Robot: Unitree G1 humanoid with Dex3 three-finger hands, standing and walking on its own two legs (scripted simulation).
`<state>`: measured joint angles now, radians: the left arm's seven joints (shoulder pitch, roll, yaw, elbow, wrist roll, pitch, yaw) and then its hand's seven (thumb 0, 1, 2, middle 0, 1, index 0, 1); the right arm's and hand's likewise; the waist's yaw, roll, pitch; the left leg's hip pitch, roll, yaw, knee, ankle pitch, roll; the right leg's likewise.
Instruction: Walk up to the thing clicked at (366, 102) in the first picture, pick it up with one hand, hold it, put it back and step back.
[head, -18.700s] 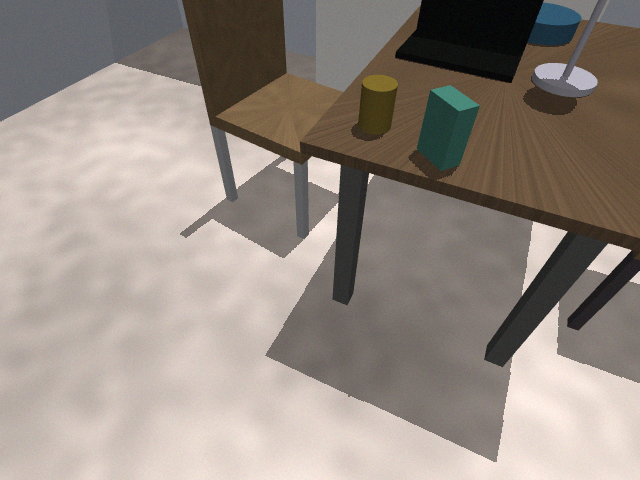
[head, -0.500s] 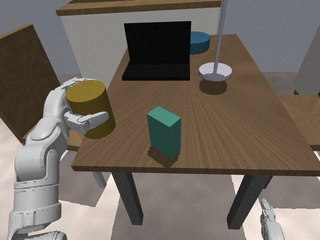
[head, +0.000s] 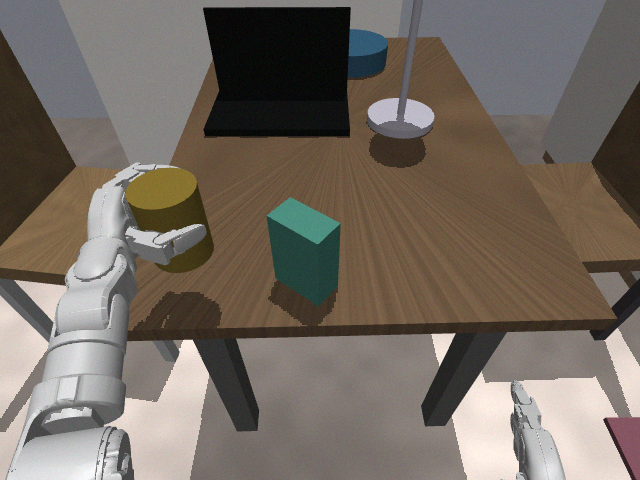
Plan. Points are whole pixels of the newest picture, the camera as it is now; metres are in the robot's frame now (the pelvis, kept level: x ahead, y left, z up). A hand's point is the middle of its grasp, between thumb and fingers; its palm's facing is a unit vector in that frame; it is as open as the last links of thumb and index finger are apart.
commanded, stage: crouch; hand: left
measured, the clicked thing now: (173, 221) +0.42 +0.17 +0.14
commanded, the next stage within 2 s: lower in 0.54 s
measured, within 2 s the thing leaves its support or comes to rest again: rests again in 1.34 s
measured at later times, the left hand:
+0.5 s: hand (177, 214) +0.45 +0.18 +0.12, palm faces +0.12 -0.99 -0.01, open 11.0 cm
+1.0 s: hand (188, 234) +0.46 +0.18 +0.07, palm faces +0.12 -0.99 -0.01, open 10.9 cm
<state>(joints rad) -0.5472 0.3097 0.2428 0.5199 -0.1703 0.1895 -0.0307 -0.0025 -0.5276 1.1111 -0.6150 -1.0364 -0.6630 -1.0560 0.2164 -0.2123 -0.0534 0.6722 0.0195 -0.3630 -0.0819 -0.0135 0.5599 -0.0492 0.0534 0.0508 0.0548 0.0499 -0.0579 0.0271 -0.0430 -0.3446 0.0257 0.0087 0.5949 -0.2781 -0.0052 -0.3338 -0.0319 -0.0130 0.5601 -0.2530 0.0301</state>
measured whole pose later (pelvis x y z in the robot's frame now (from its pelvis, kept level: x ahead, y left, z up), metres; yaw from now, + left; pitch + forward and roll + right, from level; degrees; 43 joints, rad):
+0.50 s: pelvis +0.01 +0.00 +0.00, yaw -1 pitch +5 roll -1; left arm -0.64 0.33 0.26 0.78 -0.15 -0.04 -0.04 0.00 -0.53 1.11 -0.63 -1.02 -0.68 -1.04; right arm 0.22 -0.21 -0.04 0.59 0.02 -0.21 -0.06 -0.01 0.55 -0.05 0.05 0.05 0.06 0.05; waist -0.08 0.01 -0.05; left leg -0.40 0.03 0.02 0.60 -0.29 0.00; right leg -0.38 -0.03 0.00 0.56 -0.25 0.03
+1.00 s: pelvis +0.00 +0.00 -0.02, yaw -1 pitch +10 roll -1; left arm -0.70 0.38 0.31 0.95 -0.13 -0.20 -0.06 0.00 -0.53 1.10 -0.63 -1.01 -0.68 -1.03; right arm 0.22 -0.21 -0.03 0.50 0.01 -0.14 -0.05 -0.01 0.51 -0.06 0.05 0.05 0.06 0.05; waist -0.12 0.00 -0.06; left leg -0.60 0.04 0.01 0.76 -0.34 0.00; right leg -0.59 -0.02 0.00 0.71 -0.30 0.03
